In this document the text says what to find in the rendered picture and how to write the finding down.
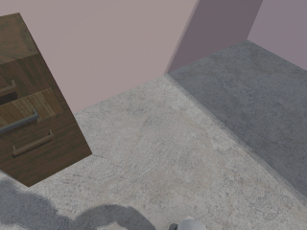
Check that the right robot thigh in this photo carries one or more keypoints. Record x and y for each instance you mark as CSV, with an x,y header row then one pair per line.
x,y
190,224

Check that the cabinet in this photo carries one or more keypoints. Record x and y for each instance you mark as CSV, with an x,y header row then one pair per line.
x,y
21,63

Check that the handle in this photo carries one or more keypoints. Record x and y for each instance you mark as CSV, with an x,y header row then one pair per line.
x,y
34,144
8,90
20,122

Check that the drawer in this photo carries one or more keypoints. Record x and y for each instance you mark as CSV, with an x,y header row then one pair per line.
x,y
44,101

